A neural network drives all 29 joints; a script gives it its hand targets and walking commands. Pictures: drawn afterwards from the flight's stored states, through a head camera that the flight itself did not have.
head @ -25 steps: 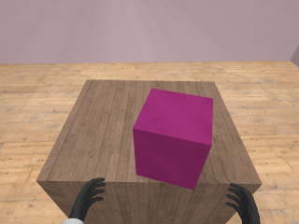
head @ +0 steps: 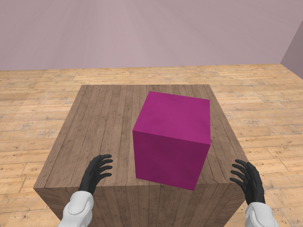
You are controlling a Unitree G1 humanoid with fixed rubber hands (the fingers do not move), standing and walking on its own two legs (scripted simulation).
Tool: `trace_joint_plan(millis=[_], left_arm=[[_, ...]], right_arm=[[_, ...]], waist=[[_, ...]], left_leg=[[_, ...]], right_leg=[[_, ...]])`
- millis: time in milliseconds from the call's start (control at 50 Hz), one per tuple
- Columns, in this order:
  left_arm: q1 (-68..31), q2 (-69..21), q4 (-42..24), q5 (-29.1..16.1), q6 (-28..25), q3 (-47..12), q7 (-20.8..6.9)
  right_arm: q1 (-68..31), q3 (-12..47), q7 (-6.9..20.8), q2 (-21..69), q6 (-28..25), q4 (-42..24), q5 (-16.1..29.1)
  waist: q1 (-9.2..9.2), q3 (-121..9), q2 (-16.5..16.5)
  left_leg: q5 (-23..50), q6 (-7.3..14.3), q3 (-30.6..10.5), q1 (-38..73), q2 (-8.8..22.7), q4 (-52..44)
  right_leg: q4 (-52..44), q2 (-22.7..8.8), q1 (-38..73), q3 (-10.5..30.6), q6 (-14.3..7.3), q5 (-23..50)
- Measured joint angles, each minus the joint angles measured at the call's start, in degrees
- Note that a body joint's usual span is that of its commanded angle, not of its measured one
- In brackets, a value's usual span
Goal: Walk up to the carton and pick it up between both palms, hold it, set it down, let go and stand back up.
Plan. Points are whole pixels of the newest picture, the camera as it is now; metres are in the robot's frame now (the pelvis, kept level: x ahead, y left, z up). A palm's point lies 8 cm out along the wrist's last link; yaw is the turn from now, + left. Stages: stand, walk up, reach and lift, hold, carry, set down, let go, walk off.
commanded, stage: reach and lift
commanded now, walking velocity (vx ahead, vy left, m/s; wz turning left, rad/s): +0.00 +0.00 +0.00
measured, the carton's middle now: (171, 140) +0.41 -0.05 -0.01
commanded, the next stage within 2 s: none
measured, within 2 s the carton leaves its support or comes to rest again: neither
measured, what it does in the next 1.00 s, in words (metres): stands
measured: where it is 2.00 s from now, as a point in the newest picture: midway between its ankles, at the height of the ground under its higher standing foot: outside the picture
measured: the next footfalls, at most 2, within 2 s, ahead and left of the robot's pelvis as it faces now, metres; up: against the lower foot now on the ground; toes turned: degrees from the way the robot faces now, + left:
none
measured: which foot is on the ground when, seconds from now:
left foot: down 0.00-1.00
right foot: down 0.00-1.00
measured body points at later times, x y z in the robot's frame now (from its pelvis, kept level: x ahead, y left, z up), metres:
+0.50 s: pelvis +0.00 -0.01 +0.00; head -0.02 -0.01 +0.45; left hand +0.33 +0.19 +0.08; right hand +0.28 -0.26 +0.06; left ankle -0.05 +0.08 -0.74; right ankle +0.02 -0.17 -0.74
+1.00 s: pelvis -0.01 -0.03 +0.01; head +0.00 -0.02 +0.45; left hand +0.41 +0.16 +0.12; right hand +0.35 -0.27 +0.10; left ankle -0.05 +0.08 -0.74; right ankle +0.02 -0.17 -0.74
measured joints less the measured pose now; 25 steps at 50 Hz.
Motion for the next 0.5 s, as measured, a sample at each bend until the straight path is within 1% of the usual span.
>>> trace_joint_plan(millis=[80, 240, 300, 420, 500], left_arm=[[-3.08, -0.22, -1.69, 0.79, 4.83, 2.23, -0.4], [-8.06, 0.04, -6.46, 2.19, 13.2, 6.2, -1.66], [-9.58, -0.16, -7.68, 2.83, 14.97, 7.52, -2.1], [-13.41, 0.59, -6.91, 2.68, 18.17, 9.54, -3.34], [-16.16, 1.75, -6.52, 2.09, 20.15, 9.96, -3.61]], right_arm=[[-2.33, -1.05, -0.66, -0.19, 4.26, -1.62, -0.45], [-6.92, -0.96, -2.29, -0.39, 10.25, -5.81, -0.46], [-7.98, -0.94, -2.73, -0.72, 10.99, -6.63, -0.35], [-10.05, 0.52, -3.77, -2.1, 12.79, -8.41, 1.03], [-12.2, 0.7, -4.28, -2.67, 14.28, -8.68, 1.48]], waist=[[0.29, 0.21, -0.39], [-0.39, 1.86, 0.2], [-0.58, 1.88, 0.68], [-0.63, 2.52, 1.29], [-0.7, 2.5, 1.0]], left_leg=[[0.96, 0.01, 0.17, 0.36, -0.25, -1.58], [2.41, -0.01, 0.34, 0.93, -0.73, -3.94], [2.67, -0.1, 0.38, 0.73, -0.7, -4.41], [2.9, -0.37, 0.48, 0.32, -0.44, -4.64], [3.01, -0.69, 0.31, -0.7, -0.19, -4.32]], right_leg=[[-1.06, -0.22, 0.1, 0.25, 0.14, 0.68], [-2.29, -0.71, 0.16, 0.44, 0.72, 1.55], [-2.63, -0.68, -0.09, 0.47, 0.76, 1.74], [-2.54, -0.43, -0.72, 0.51, 0.7, 1.88], [-2.14, -0.2, -1.72, 0.32, 0.38, 1.92]])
